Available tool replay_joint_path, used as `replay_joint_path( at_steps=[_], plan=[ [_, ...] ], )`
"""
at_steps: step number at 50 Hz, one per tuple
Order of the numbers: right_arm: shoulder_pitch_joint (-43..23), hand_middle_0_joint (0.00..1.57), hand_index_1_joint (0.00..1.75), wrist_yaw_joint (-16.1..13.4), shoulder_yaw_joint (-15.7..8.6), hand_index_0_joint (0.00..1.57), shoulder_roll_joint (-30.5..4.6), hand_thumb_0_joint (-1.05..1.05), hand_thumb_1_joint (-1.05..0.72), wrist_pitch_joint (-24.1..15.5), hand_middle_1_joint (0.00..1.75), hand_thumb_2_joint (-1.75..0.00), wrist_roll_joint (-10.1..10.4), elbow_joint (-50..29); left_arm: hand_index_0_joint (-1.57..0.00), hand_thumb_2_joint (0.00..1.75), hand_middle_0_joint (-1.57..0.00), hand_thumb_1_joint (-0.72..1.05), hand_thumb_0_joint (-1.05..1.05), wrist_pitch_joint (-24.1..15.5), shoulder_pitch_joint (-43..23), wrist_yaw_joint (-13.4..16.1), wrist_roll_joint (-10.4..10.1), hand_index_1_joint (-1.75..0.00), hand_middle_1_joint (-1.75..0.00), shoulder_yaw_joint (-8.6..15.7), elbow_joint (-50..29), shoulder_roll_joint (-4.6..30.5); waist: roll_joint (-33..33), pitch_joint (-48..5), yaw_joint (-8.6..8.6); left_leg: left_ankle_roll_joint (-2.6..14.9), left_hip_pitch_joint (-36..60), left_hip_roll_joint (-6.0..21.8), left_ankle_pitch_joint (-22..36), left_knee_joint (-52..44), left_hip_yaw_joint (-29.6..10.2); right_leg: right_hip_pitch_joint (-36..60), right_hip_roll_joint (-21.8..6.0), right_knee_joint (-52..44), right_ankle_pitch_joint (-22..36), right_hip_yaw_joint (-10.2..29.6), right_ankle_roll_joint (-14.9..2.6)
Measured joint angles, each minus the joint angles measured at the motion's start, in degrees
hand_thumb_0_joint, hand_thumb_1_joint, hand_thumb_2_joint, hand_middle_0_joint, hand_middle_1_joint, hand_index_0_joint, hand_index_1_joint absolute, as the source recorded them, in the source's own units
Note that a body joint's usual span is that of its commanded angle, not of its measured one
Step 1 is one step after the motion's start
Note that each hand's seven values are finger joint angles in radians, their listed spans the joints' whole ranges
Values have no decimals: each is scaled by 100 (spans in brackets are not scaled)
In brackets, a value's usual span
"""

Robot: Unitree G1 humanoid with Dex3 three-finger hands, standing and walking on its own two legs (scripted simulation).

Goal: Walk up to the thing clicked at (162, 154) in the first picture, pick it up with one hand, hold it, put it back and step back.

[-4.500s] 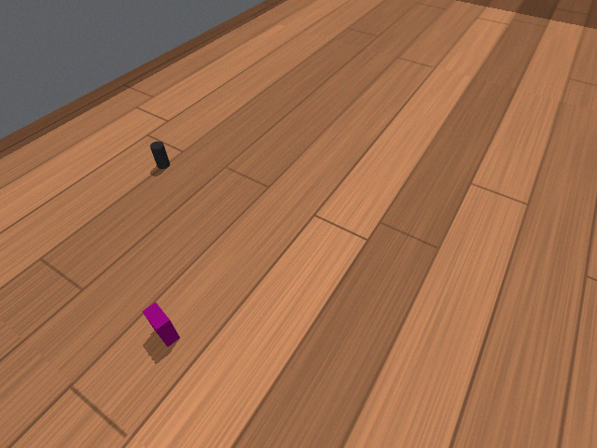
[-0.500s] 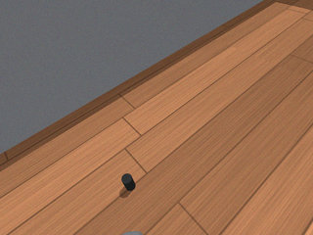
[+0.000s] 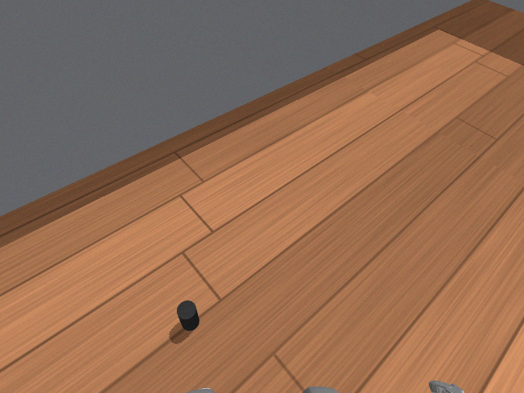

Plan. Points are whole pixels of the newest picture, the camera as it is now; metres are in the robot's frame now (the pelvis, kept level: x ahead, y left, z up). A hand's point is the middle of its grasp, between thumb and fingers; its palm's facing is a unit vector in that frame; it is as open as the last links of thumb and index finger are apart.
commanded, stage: walk up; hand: left
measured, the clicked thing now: (188, 316) +0.47 +0.22 -0.70
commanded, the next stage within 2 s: stand in 1.62 s
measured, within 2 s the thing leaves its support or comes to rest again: neither
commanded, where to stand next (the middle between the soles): +0.07 +0.01 m, yaw +1 degrees
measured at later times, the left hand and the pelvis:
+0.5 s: hand out of the picture +0.10 +0.27 -0.15, palm faces -0.02 -0.93 -0.37, open 7.4 cm; pelvis +0.04 +0.00 +0.00, yaw +0 degrees
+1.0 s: hand out of the picture +0.14 +0.26 -0.15, palm faces -0.03 -0.92 -0.38, open 7.4 cm; pelvis +0.06 +0.00 +0.00, yaw +0 degrees
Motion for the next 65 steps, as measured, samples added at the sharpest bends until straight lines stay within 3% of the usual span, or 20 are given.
replay_joint_path(
  at_steps=[4, 7, 9, 12, 17, 20, 21, 25, 28, 33, 65],
  plan=[
    [40, 21, 30, 1, -41, 20, -137, 0, -90, 82, 30, -90, -40, 6, -20, 90, -21, 90, 0, -45, 161, 23, 38, -30, -30, 64, 162, 33, 136, -119, -37, -21, 9, 3, -58, 38, 32, 212, -14, -807, 256, -27, 92],
    [23, 21, 30, 3, -61, 20, -241, 0, -90, 211, 30, -90, -25, 62, -20, 90, -21, 90, 0, -102, 264, 86, 73, -30, -30, 132, 304, 42, 301, -163, -4, -94, -75, 74, -266, 365, 33, 528, 93, -1532, 1072, -106, 93],
    [37, 21, 30, -27, -74, 20, -269, 0, -90, 301, 30, -90, 11, 169, -20, 90, -21, 90, 0, -121, 316, 128, 139, -30, -30, 155, 380, -23, 499, -214, 37, -122, -127, 114, -762, 659, -128, 619, 195, -1577, 1139, -172, 100],
    [69, 20, 30, -22, -47, 20, -227, 0, -90, 328, 30, -90, 33, 350, -20, 90, -21, 90, 0, -107, 365, 120, 169, -30, -30, 120, 430, -70, 483, -325, 203, -141, -192, -93, -1251, 1091, -281, 675, 119, -1684, 1073, -56, 14],
    [77, 20, 30, -9, 6, 20, -208, 0, -90, 177, 30, -90, 60, 534, -20, 90, -21, 90, 0, -152, 195, 74, 115, -30, -30, 36, 401, -164, 537, -240, 187, -170, 128, -13, -1141, 508, -336, 816, 23, -1943, 1158, -109, 155],
    [19, 20, 30, -49, 27, 20, -119, 0, -90, 89, 30, -90, 53, 667, -21, 90, -21, 90, 0, -107, -36, 58, 42, -30, -30, 7, 358, -147, 370, -104, 150, -279, 442, -98, -288, -123, -253, 786, -136, -1716, 988, -100, 242],
    [-13, 20, 30, -65, 35, 20, -62, 0, -90, 63, 30, -90, 40, 703, -20, 90, -21, 90, 0, -79, -112, 63, 11, -30, -30, 1, 347, -135, 256, -66, 160, -298, 498, -160, -268, -171, -193, 776, -206, -1649, 945, -43, 263],
    [-48, 21, 30, -53, 89, 20, 43, 0, -90, 6, 30, -90, 72, 762, -20, 90, -21, 90, 0, -24, -357, 78, -37, -30, -30, -32, 375, -120, 131, -149, 102, -283, 483, -107, -483, -24, -186, 834, -97, -1685, 849, 36, 123],
    [-107, 21, 30, -72, 125, 20, 60, 0, -90, 37, 30, -90, 95, 822, -20, 90, -21, 90, 0, -78, -475, 90, -26, -30, -30, -43, 434, -119, 111, -240, 47, -314, 513, -11, -597, 76, -226, 991, -4, -1868, 934, 5, 246],
    [-279, 21, 30, -112, 107, 20, -9, 0, -90, -20, 30, -90, 102, 856, -20, 90, -21, 90, 0, -74, -680, 89, -41, -30, -30, -74, 505, -139, 61, -266, -14, -308, 575, -25, -678, 117, -203, 1050, -22, -1831, 855, 26, 260],
    [-476, 21, 30, -127, 87, 20, -1, 0, -90, 78, 30, -90, 86, 1268, -20, 90, -21, 90, 0, 81, -891, 60, -31, -30, -30, -32, 961, -170, 133, -69, 32, -304, 845, -63, -627, -143, -245, 1358, -55, -2124, 900, -32, 271]
  ],
)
